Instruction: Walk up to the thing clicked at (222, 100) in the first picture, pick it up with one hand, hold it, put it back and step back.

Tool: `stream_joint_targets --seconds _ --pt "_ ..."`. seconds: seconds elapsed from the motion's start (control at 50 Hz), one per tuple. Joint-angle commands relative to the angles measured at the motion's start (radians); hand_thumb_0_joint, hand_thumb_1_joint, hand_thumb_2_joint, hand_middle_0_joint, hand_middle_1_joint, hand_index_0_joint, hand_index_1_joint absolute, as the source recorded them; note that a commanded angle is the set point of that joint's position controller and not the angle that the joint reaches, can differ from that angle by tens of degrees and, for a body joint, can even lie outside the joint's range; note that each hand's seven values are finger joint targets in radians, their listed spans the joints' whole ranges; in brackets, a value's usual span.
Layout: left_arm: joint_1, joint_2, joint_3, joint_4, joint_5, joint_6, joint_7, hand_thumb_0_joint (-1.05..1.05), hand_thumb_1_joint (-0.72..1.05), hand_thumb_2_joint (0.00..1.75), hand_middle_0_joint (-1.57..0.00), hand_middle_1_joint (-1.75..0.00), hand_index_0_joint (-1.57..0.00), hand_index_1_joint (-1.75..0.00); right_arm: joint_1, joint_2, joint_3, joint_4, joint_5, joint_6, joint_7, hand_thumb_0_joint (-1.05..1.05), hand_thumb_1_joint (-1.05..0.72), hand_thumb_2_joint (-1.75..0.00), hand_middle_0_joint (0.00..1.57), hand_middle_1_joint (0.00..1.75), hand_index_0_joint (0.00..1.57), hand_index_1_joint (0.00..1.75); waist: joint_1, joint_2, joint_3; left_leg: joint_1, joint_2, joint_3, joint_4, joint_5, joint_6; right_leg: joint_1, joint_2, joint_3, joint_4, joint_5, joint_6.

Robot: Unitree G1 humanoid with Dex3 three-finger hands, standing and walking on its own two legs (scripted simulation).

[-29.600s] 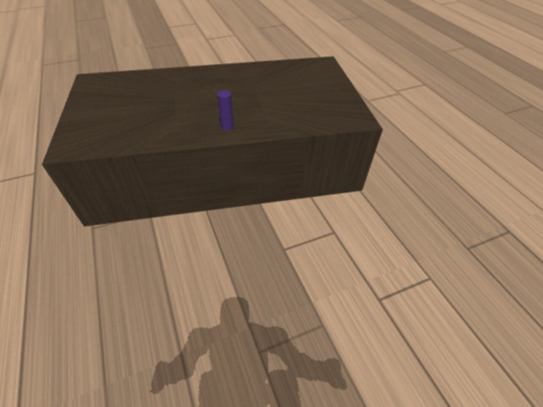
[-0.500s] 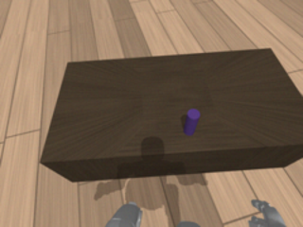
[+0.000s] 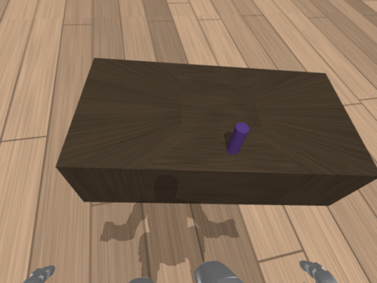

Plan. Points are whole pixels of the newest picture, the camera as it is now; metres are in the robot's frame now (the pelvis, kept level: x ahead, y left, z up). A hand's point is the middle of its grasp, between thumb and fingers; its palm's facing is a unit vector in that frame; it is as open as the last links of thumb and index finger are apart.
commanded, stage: step back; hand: right
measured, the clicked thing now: (237, 139) +0.66 -0.23 -0.30
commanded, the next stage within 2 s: none
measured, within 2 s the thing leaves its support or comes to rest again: neither
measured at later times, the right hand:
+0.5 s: hand out of the picture -0.11 -0.28 -0.17, palm faces -0.01 +0.92 -0.38, open 7.4 cm
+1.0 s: hand out of the picture -0.21 -0.28 -0.16, palm faces +0.05 +0.92 -0.38, open 7.4 cm
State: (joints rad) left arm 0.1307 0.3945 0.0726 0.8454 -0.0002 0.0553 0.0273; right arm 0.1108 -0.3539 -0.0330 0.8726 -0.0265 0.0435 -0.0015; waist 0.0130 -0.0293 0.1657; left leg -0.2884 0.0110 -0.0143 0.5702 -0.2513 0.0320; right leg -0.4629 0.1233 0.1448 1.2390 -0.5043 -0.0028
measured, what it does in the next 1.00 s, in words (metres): walks backwards: right foot, then left foot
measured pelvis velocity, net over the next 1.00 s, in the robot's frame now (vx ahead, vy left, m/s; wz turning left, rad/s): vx -0.33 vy -0.01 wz -0.10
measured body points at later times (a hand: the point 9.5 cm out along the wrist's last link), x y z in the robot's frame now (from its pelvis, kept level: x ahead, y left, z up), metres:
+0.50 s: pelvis -0.16 +0.00 -0.01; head -0.10 -0.02 +0.43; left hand -0.02 +0.31 -0.10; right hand -0.11 -0.33 -0.15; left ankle -0.19 +0.14 -0.70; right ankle -0.10 -0.14 -0.73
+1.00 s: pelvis -0.33 -0.01 -0.01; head -0.28 -0.02 +0.43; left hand -0.23 +0.30 -0.13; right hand -0.21 -0.33 -0.13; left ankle -0.24 +0.13 -0.70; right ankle -0.34 -0.12 -0.73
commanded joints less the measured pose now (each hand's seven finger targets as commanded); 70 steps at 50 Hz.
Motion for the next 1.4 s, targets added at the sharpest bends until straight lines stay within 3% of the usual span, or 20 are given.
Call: stream_joint_targets --seconds 0.0,0.16,0.2,0.22,0.24,0.3,0.44,0.52,0.56,0.58,0.66,0.78,0.88,0.92,0.94,1.02,1.2,1.28,1.34,1.38 --pt "0.056 0.154 0.054 -0.071 0.015 -0.032 0.005 0.0 0.9 0.9 -0.2 -0.3 -0.2 -0.3 0.007 -0.235 -0.069 -0.083 0.008 -0.022 -0.022 0.0 -0.9 -0.9 0.2 0.3 0.2 0.3 -0.025 0.176 -0.172 0.241 0.226 -0.184 -0.123 0.447 0.22 -0.057 -0.038 -0.005 -0.126 0.007 0.047" --pt "0.204 0.15 0.056 0.0 0.031 -0.056 -0.005 0.0 0.9 0.9 -0.2 -0.3 -0.2 -0.3 -0.053 -0.278 -0.086 -0.117 0.014 0.009 -0.011 0.0 -0.9 -0.9 0.2 0.3 0.2 0.3 0.013 0.2 -0.281 0.091 0.207 -0.143 -0.003 0.173 0.133 0.31 -0.099 -0.145 -0.841 0.279 0.0" --pt "0.18 0.263 0.091 -0.028 0.054 -0.065 -0.007 0.0 0.9 0.9 -0.2 -0.3 -0.2 -0.3 -0.035 -0.21 -0.065 -0.128 0.025 0.009 -0.003 0.0 -0.9 -0.9 0.2 0.3 0.2 0.3 0.016 -0.114 -0.22 -0.239 0.023 -0.069 0.183 -0.197 0.005 0.366 -0.322 0.256 -0.886 0.202 -0.11" --pt "0.09 0.358 0.107 -0.07 0.05 -0.056 -0.012 0.0 0.9 0.9 -0.2 -0.3 -0.2 -0.3 -0.065 -0.211 -0.072 -0.132 0.021 0.016 -0.011 0.0 -0.9 -0.9 0.2 0.3 0.2 0.3 0.051 -0.251 -0.148 -0.193 -0.096 -0.072 0.459 -0.345 -0.04 0.086 -0.519 0.425 -0.992 0.109 -0.282" --pt "-0.015 0.368 0.109 -0.11 0.052 -0.063 -0.001 0.0 0.9 0.9 -0.2 -0.3 -0.2 -0.3 -0.052 -0.255 -0.095 -0.118 0.019 0.019 -0.018 0.0 -0.9 -0.9 0.2 0.3 0.2 0.3 0.022 -0.249 -0.072 -0.129 -0.04 -0.19 0.626 -0.336 -0.043 -0.083 -0.575 0.49 -1.017 0.12 -0.32" --pt "-0.08 0.236 0.08 -0.127 0.039 -0.063 0.003 0.0 0.9 0.9 -0.2 -0.3 -0.2 -0.3 0.042 -0.239 -0.08 -0.058 0.034 0.011 -0.012 0.0 -0.9 -0.9 0.2 0.3 0.2 0.3 -0.042 -0.086 -0.086 -0.151 -0.133 -0.178 0.681 -0.194 -0.034 0.04 -0.345 0.096 -0.864 0.423 -0.184" --pt "0.03 0.214 0.078 -0.124 0.046 -0.036 0.016 0.0 0.9 0.9 -0.2 -0.3 -0.2 -0.3 0.07 -0.201 -0.053 -0.081 0.015 -0.016 -0.026 0.0 -0.9 -0.9 0.2 0.3 0.2 0.3 0.034 -0.204 -0.208 -0.184 -0.029 -0.077 0.2 -0.272 -0.054 0.432 -0.367 0.077 -0.724 0.618 -0.174" --pt "0.009 0.205 0.051 -0.137 0.017 -0.005 0.003 0.0 0.9 0.9 -0.2 -0.3 -0.2 -0.3 0.188 -0.227 -0.078 -0.02 -0.002 -0.031 -0.024 0.0 -0.9 -0.9 0.2 0.3 0.2 0.3 -0.01 -0.131 -0.248 0.083 -0.011 -0.049 -0.184 0.087 -0.015 0.263 -0.289 0.018 -0.551 0.538 -0.095" --pt "-0.014 0.161 0.043 -0.152 0.009 -0.005 0.008 0.0 0.9 0.9 -0.2 -0.3 -0.2 -0.3 0.091 -0.389 -0.108 -0.06 -0.022 -0.026 -0.011 0.0 -0.9 -0.9 0.2 0.3 0.2 0.3 -0.004 0.249 -0.205 0.093 0.327 -0.49 -0.24 0.266 0.169 -0.044 -0.04 -0.116 -0.256 -0.099 -0.008" --pt "-0.092 0.193 0.063 -0.158 0.021 -0.006 0.02 0.0 0.9 0.9 -0.2 -0.3 -0.2 -0.3 0.084 -0.441 -0.118 -0.071 -0.019 -0.029 -0.011 0.0 -0.9 -0.9 0.2 0.3 0.2 0.3 -0.069 0.313 -0.17 -0.094 0.423 -0.613 -0.296 0.219 0.299 0.03 -0.056 0.013 -0.068 -0.17 0.004" --pt "0.042 0.188 0.059 -0.084 0.002 -0.003 0.0 0.0 0.9 0.9 -0.2 -0.3 -0.2 -0.3 -0.031 -0.277 -0.075 -0.091 -0.017 -0.04 -0.026 0.0 -0.9 -0.9 0.2 0.3 0.2 0.3 0.036 0.172 -0.157 0.012 0.205 -0.214 -0.149 0.397 0.164 -0.024 -0.008 0.051 0.066 0.023 -0.014" --pt "0.012 0.154 0.044 -0.099 0.022 -0.03 -0.004 0.0 0.9 0.9 -0.2 -0.3 -0.2 -0.3 0.081 -0.267 -0.08 -0.086 -0.006 -0.022 -0.027 0.0 -0.9 -0.9 0.2 0.3 0.2 0.3 -0.04 0.214 -0.214 0.253 0.238 -0.217 -0.06 0.489 0.219 0.009 -0.084 -0.051 -0.38 -0.028 0.039" --pt "0.144 0.185 0.056 -0.021 0.042 -0.054 -0.004 0.0 0.9 0.9 -0.2 -0.3 -0.2 -0.3 0.002 -0.253 -0.063 -0.109 0.016 0.006 -0.018 0.0 -0.9 -0.9 0.2 0.3 0.2 0.3 0.012 0.164 -0.3 0.046 0.149 -0.155 0.104 0.259 0.092 0.341 -0.137 -0.052 -0.881 0.363 -0.013" --pt "0.07 0.339 0.1 -0.06 0.043 -0.048 -0.011 0.0 0.9 0.9 -0.2 -0.3 -0.2 -0.3 -0.016 -0.196 -0.054 -0.136 0.019 0.002 -0.032 0.0 -0.9 -0.9 0.2 0.3 0.2 0.3 0.04 -0.188 -0.228 -0.225 -0.104 -0.078 0.401 -0.338 -0.021 0.251 -0.466 0.317 -0.876 0.46 -0.235" --pt "0.002 0.373 0.103 -0.089 0.042 -0.052 -0.006 0.0 0.9 0.9 -0.2 -0.3 -0.2 -0.3 -0.01 -0.235 -0.078 -0.124 0.021 0.006 -0.043 0.0 -0.9 -0.9 0.2 0.3 0.2 0.3 0.039 -0.234 -0.173 -0.15 -0.044 -0.148 0.572 -0.387 -0.032 0.037 -0.565 0.439 -0.921 0.436 -0.308" --pt "-0.068 0.228 0.073 -0.106 0.045 -0.049 0.002 0.0 0.9 0.9 -0.2 -0.3 -0.2 -0.3 0.05 -0.221 -0.06 -0.073 0.03 0.0 -0.033 0.0 -0.9 -0.9 0.2 0.3 0.2 0.3 -0.02 -0.091 -0.131 -0.181 -0.132 -0.146 0.653 -0.238 -0.033 0.134 -0.342 0.06 -0.778 0.639 -0.193" --pt "0.037 0.224 0.058 -0.104 0.031 -0.014 0.001 0.0 0.9 0.9 -0.2 -0.3 -0.2 -0.3 0.145 -0.191 -0.062 -0.036 0.0 -0.042 -0.03 0.0 -0.9 -0.9 0.2 0.3 0.2 0.3 0.013 -0.161 -0.287 0.045 -0.055 0.024 -0.213 -0.009 -0.024 0.39 -0.308 0.029 -0.57 0.584 -0.134" --pt "-0.063 0.207 0.045 -0.106 0.032 -0.013 0.011 0.0 0.9 0.9 -0.2 -0.3 -0.2 -0.3 0.026 -0.401 -0.11 -0.071 -0.02 -0.043 -0.02 0.0 -0.9 -0.9 0.2 0.3 0.2 0.3 -0.038 0.231 -0.153 -0.112 0.431 -0.575 -0.312 -0.035 0.278 0.05 -0.128 -0.008 -0.12 -0.116 -0.006" --pt "0.044 0.188 0.044 -0.04 0.009 -0.02 -0.018 0.0 0.9 0.9 -0.2 -0.3 -0.2 -0.3 -0.073 -0.25 -0.059 -0.079 -0.022 -0.06 -0.026 0.0 -0.9 -0.9 0.2 0.3 0.2 0.3 0.048 0.132 -0.133 -0.066 0.208 -0.207 -0.205 0.124 0.148 0.081 -0.082 0.004 -0.14 0.046 -0.016" --pt "0.049 0.182 0.043 -0.026 0.02 -0.025 -0.033 0.0 0.9 0.9 -0.2 -0.3 -0.2 -0.3 -0.02 -0.248 -0.065 -0.056 -0.015 -0.066 -0.019 0.0 -0.9 -0.9 0.2 0.3 0.2 0.3 0.021 0.158 -0.133 -0.029 0.167 -0.202 -0.229 -0.114 0.119 0.101 -0.101 -0.05 -0.295 0.064 -0.009"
